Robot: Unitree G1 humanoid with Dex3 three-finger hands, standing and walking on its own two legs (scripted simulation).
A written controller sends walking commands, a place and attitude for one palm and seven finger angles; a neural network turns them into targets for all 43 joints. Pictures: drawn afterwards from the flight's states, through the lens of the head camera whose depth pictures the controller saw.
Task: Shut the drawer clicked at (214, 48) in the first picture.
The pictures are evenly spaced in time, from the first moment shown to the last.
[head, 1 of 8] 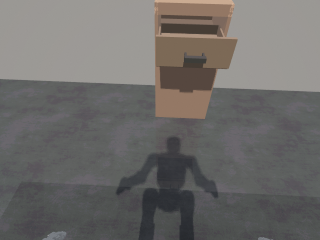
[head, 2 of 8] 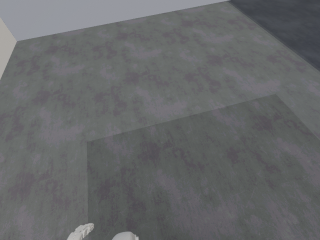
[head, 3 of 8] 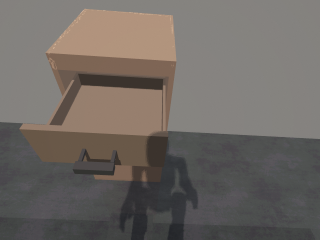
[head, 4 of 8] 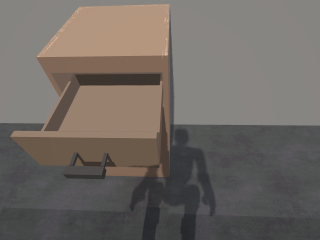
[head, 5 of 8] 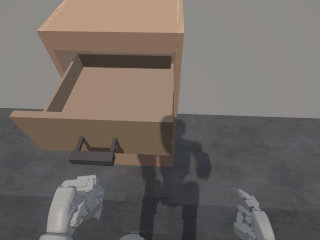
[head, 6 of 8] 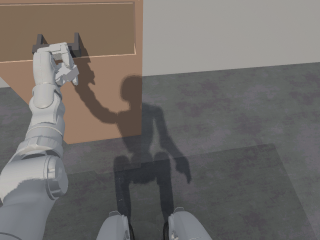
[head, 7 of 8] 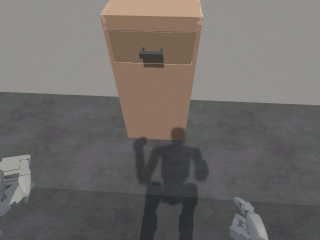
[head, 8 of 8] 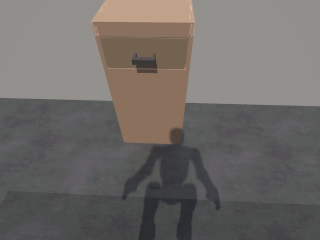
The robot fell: no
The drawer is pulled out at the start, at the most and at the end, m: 0.28 0.28 0.00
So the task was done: yes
